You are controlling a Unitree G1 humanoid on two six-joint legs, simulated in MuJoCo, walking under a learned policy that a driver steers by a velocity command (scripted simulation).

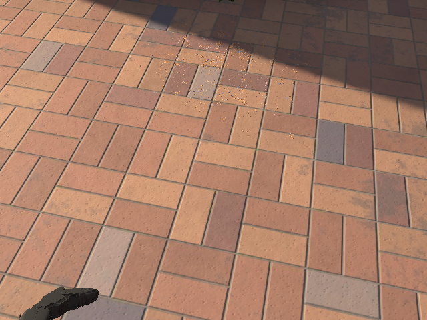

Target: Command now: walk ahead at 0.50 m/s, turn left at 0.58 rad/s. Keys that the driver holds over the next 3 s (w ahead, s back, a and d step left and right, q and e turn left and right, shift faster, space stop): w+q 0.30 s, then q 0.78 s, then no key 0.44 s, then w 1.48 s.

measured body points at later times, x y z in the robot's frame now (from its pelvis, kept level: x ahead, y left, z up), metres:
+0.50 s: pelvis +0.25 +0.00 +0.00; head +0.29 +0.02 +0.44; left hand +0.19 +0.30 -0.13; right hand +0.54 -0.16 -0.08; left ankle +0.37 +0.16 -0.71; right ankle +0.17 -0.14 -0.74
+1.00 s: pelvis +0.37 +0.02 -0.01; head +0.39 +0.04 +0.44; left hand +0.34 +0.34 -0.10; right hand +0.66 -0.12 -0.09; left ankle +0.37 +0.14 -0.74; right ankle +0.47 -0.07 -0.74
